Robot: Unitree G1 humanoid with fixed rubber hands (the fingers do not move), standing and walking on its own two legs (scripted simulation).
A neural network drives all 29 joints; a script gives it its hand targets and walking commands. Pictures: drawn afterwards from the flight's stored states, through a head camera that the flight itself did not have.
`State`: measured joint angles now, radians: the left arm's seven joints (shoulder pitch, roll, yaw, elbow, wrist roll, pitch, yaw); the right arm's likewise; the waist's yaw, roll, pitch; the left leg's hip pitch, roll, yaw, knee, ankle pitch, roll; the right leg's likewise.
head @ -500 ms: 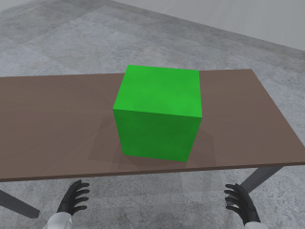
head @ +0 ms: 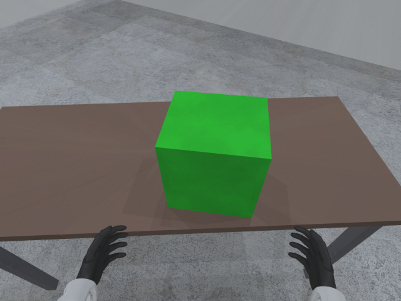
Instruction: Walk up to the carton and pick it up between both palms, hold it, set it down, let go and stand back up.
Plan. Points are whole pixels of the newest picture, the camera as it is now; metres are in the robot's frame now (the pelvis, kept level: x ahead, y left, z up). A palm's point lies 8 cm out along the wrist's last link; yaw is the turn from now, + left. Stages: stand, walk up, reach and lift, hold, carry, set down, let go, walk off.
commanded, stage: reach and lift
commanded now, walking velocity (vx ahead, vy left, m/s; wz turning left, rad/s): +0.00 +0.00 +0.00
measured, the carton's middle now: (214, 156) +0.42 +0.01 +0.02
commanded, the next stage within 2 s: none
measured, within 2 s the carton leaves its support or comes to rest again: neither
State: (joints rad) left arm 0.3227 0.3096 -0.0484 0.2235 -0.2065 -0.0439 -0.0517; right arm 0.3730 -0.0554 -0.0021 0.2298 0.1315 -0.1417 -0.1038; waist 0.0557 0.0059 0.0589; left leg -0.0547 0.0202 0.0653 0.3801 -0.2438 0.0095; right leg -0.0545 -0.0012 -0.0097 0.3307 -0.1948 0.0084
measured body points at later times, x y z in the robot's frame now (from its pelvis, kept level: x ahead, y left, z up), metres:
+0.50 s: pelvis -0.01 -0.01 +0.00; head -0.01 +0.00 +0.45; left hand +0.24 +0.23 +0.03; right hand +0.25 -0.18 +0.02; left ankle -0.02 +0.10 -0.75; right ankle +0.00 -0.13 -0.75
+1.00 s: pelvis -0.01 -0.01 +0.00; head +0.00 +0.01 +0.45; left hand +0.32 +0.23 +0.08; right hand +0.31 -0.18 +0.08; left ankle -0.02 +0.10 -0.75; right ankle +0.00 -0.13 -0.75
